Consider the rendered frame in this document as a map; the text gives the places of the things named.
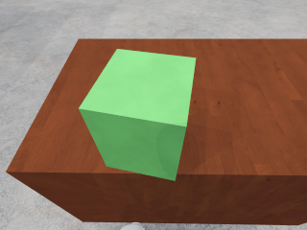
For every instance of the left robot shin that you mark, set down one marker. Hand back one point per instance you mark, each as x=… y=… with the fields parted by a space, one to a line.
x=136 y=223

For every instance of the carton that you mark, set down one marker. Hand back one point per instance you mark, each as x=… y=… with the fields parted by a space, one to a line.
x=137 y=111

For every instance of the pedestal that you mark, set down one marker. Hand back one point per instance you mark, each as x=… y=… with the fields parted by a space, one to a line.
x=244 y=154

